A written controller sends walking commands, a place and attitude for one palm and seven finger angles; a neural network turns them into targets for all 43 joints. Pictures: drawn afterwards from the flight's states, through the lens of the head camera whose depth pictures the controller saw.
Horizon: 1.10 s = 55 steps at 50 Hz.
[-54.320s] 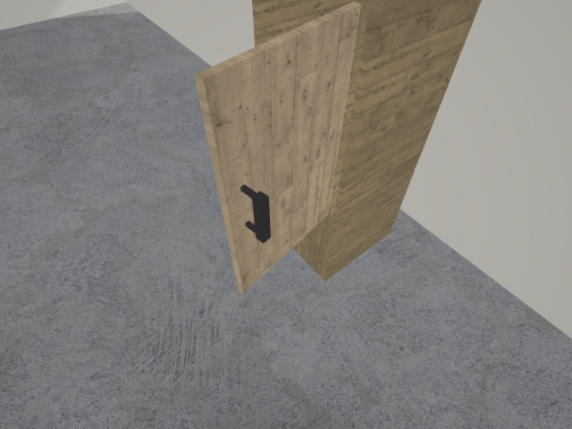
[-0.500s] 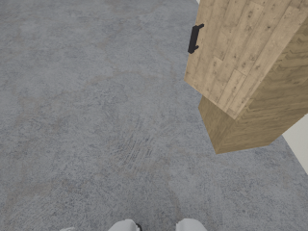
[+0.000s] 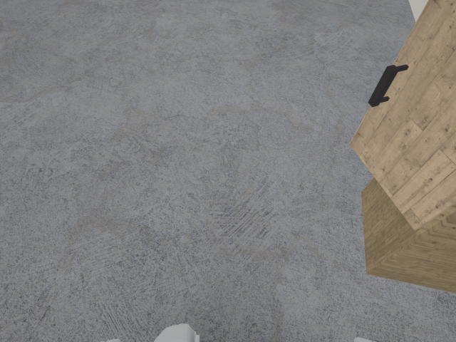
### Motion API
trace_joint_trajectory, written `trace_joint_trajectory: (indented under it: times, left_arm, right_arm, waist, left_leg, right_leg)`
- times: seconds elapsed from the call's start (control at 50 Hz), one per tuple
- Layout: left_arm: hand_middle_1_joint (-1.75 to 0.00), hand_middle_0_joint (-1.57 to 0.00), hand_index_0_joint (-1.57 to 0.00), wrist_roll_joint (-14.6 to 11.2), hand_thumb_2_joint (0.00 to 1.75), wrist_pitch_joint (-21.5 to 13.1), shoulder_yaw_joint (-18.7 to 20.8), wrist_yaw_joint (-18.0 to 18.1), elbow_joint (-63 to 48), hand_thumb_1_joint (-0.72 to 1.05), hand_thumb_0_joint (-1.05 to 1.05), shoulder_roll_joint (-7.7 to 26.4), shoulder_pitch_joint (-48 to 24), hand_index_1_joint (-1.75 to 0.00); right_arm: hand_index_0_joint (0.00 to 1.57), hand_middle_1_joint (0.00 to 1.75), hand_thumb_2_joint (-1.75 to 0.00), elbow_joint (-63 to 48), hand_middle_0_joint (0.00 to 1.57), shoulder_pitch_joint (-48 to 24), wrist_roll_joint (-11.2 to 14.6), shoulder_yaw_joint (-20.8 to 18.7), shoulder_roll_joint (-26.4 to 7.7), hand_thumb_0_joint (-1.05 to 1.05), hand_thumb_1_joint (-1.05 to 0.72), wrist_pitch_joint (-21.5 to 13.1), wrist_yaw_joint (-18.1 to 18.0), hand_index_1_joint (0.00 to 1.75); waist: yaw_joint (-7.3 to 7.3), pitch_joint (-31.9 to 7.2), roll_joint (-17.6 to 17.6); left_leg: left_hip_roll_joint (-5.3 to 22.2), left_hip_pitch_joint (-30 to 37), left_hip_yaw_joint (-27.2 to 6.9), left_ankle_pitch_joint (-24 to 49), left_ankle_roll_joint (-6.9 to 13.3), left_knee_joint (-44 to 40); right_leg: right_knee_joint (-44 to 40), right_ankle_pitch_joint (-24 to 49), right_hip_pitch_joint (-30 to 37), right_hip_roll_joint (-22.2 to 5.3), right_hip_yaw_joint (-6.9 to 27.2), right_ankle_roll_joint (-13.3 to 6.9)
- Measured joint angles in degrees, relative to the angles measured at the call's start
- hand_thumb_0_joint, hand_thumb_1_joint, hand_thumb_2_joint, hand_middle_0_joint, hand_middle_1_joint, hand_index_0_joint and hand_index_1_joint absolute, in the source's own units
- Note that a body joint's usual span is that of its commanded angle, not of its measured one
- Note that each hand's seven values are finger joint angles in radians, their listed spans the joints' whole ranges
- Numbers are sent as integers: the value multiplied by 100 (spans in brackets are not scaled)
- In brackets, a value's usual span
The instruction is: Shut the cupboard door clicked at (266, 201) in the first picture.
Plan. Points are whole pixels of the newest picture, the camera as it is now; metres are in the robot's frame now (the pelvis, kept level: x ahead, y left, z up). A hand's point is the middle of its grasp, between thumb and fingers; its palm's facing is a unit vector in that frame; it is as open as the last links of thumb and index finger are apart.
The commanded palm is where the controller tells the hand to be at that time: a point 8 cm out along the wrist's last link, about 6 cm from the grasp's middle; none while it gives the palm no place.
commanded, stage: walk to a spot facing it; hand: left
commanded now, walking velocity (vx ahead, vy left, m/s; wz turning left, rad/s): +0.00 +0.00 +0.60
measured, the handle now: (388, 85) +0.76 -0.41 -0.03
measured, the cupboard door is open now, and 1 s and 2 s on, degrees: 31 31 31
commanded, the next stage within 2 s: turn to face it in 1.44 s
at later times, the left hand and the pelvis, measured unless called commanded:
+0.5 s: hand out of the picture +0.01 +0.19 -0.15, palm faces +0.33 -0.90 -0.28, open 7.4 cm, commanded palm none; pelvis +0.03 -0.02 +0.00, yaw +19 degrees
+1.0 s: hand out of the picture +0.08 +0.29 -0.16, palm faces +0.57 -0.79 -0.23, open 7.4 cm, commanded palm none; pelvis +0.14 +0.07 +0.00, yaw +34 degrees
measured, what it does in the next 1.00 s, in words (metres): walks ahead, turning left: left foot, then right foot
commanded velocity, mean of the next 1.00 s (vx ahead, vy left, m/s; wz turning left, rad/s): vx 0.27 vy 0.00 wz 0.54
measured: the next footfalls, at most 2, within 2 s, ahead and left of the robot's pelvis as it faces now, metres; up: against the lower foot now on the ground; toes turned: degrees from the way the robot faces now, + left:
left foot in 0.06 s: +0.03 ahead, +0.14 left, +0.00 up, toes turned +6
right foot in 0.34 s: +0.09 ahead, -0.13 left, +0.00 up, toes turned +8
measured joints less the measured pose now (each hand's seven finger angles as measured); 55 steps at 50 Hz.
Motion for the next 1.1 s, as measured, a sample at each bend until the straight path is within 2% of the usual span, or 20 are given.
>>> trace_joint_trajectory:
  times: [0.04, 0.06, 0.12, 0.18, 0.22, 0.28, 0.34, 0.38, 0.4, 0.44, 0.48, 0.58, 0.68, 0.74, 0.76, 0.78, 0.82, 0.88, 0.98, 1.1]
  left_arm:
    - [-30, -21, -20, -15, 90, 10, 36, -12, 33, 90, 0, 61, 100, -30]
    - [-30, -21, -20, -37, 90, 26, 54, -21, 36, 90, 0, 80, 188, -30]
    - [-30, -20, -20, -58, 90, 214, 101, -6, 121, 90, 0, 272, 166, -30]
    - [-30, -20, -20, -78, 90, 331, 146, 0, 161, 91, 1, 351, 29, -30]
    - [-30, -20, -20, -90, 90, 322, 160, -36, 104, 91, 1, 358, -48, -30]
    - [-30, -20, -20, -83, 90, 253, 151, -112, -3, 91, 1, 324, -92, -30]
    - [-30, -20, -20, -36, 90, 76, 124, -205, -135, 91, 1, 328, 12, -30]
    - [-30, -20, -20, 4, 90, -53, 95, -175, -173, 91, 0, 277, 68, -30]
    - [-30, -20, -20, -2, 90, -82, 77, -148, -169, 91, 0, 220, 121, -30]
    - [-30, -20, -20, -4, 90, -112, 60, -103, -87, 91, 0, 108, 275, -30]
    - [-30, -20, -20, -11, 90, -131, 44, -90, 56, 91, 0, 16, 409, -30]
    - [-30, -20, -20, -11, 90, -248, 17, -93, 320, 90, 0, -136, 576, -30]
    - [-30, -20, -20, 4, 90, -328, 31, -129, 469, 90, 0, -185, 696, -30]
    - [-30, -20, -20, -12, 90, -309, 62, -162, 566, 90, 0, -117, 860, -30]
    - [-30, -21, -20, -32, 90, -285, 76, -183, 594, 90, 0, -107, 957, -30]
    - [-30, -21, -20, -47, 90, -214, 85, -214, 632, 90, 0, -80, 981, -30]
    - [-30, -20, -20, -40, 90, -31, 104, -227, 698, 90, 1, 42, 863, -30]
    - [-30, -20, -20, -18, 90, 55, 187, -229, 666, 91, 1, 154, 540, -30]
    - [-30, -20, -20, -6, 90, -35, 228, -285, 304, 91, 1, 179, 2, -30]
    - [-30, -20, -20, -19, 90, -107, 182, -340, -26, 91, 1, 113, -450, -30]
  right_arm:
    - [19, 30, -90, -48, 20, -69, 1, 42, 33, 1, -91, -47, 7, 30]
    - [19, 30, -90, -105, 20, -69, -10, 67, 7, 1, -91, -98, 21, 30]
    - [19, 30, -89, -144, 20, -154, -29, 116, 110, 1, -91, -237, -28, 30]
    - [20, 30, -89, -175, 20, -94, -58, 173, 166, 1, -91, -270, -126, 30]
    - [20, 30, -89, -156, 20, -42, -75, 193, 169, 1, -91, -247, -152, 30]
    - [20, 30, -89, -90, 20, 69, -100, 193, 134, 1, -91, -185, -132, 30]
    - [20, 30, -89, -26, 20, 245, -84, 154, 97, 1, -90, -106, -98, 30]
    - [20, 30, -89, 58, 20, 312, -64, 89, 51, 1, -90, -51, -88, 30]
    - [20, 30, -89, 101, 20, 331, -74, 56, 22, 1, -91, -15, -69, 30]
    - [20, 30, -89, 162, 20, 342, -103, 9, -11, 1, -91, 21, -5, 30]
    - [20, 30, -89, 162, 20, 351, -110, -20, -8, 1, -91, 6, 63, 30]
    - [19, 30, -89, 153, 20, 364, -83, -26, 94, 1, -91, -61, 150, 30]
    - [19, 30, -90, 186, 20, 185, -78, 47, 184, 1, -91, -122, 197, 30]
    - [19, 30, -90, 88, 20, 38, -90, 110, 215, 1, -91, -247, 205, 30]
    - [19, 30, -90, 10, 20, 7, -103, 130, 183, 1, -91, -331, 198, 30]
    - [19, 30, -90, -55, 20, -43, -110, 131, 168, 1, -91, -427, 164, 30]
    - [20, 30, -89, -100, 20, -98, -90, 168, 219, 1, -91, -569, 65, 30]
    - [20, 30, -89, -75, 20, 62, -89, 211, 282, 1, -91, -630, -68, 30]
    - [20, 30, -89, 266, 20, 518, -80, 236, 348, 1, -91, -640, -141, 30]
    - [20, 30, -89, 630, 20, 1006, -84, 190, 413, 1, -91, -591, -113, 30]
  waist:
    - [55, -7, -71]
    - [74, -65, -30]
    - [142, -7, -192]
    - [148, 2, -139]
    - [142, -10, -45]
    - [116, -114, 142]
    - [79, -315, 271]
    - [85, -355, 333]
    - [87, -365, 363]
    - [78, -414, 360]
    - [6, -461, 325]
    - [-45, -422, 151]
    - [147, -228, 19]
    - [253, -135, -114]
    - [254, -153, -97]
    - [219, -133, -79]
    - [196, -47, -153]
    - [146, -75, -147]
    - [77, -234, -11]
    - [-82, -368, 115]
  left_leg:
    - [-18, 351, 78, 365, 59, -761]
    - [23, 549, 58, 917, 149, -1224]
    - [-82, 442, -52, 754, 230, -1024]
    - [-113, 483, -274, 785, 190, -1179]
    - [-117, 529, -429, 914, 157, -1336]
    - [-98, 546, -646, 974, 108, -1411]
    - [-129, 354, -865, 585, 120, -991]
    - [-218, -70, -880, -213, 185, 142]
    - [-250, -313, -819, -305, 205, 840]
    - [-212, -715, -590, -15, 190, 1883]
    - [-78, -955, -384, 447, 137, 2263]
    - [206, -973, -53, 830, 93, 1444]
    - [291, -607, 212, 642, 212, -65]
    - [168, -142, 450, 591, 367, -999]
    - [134, 21, 445, 819, 473, -1308]
    - [123, -33, 429, 1312, 512, -1217]
    - [53, -37, 433, 1184, 521, -874]
    - [-47, 243, 354, 964, 500, -1093]
    - [-182, 851, 143, 1093, 480, -1830]
    - [-225, 1431, -75, 873, 341, -2186]
  right_leg:
    - [236, -150, -68, -93, -149, 57]
    - [489, -247, -186, -102, -222, 95]
    - [1875, -1017, -764, -17, 323, 281]
    - [2624, -912, -1196, 186, 707, 365]
    - [2545, -751, -1304, 261, 834, 391]
    - [1736, -587, -1164, 350, 881, 373]
    - [417, -366, -650, 454, 795, 313]
    - [403, 152, -614, 417, 642, 111]
    - [410, 181, -546, 382, 546, 35]
    - [178, 208, -332, 311, 419, -22]
    - [-227, 326, -67, 248, 264, 8]
    - [-1013, 516, 506, 105, -223, 66]
    - [-1045, 278, 845, -58, -700, 247]
    - [-529, -149, 882, -312, -854, 428]
    - [-27, -358, 719, -418, -833, 431]
    - [778, -614, 414, -456, -589, 410]
    - [2308, -829, -304, -341, 137, 330]
    - [3107, -474, -1155, -169, 598, 275]
    - [2367, 321, -1862, -87, 836, 311]
    - [835, 903, -1714, 79, 809, 342]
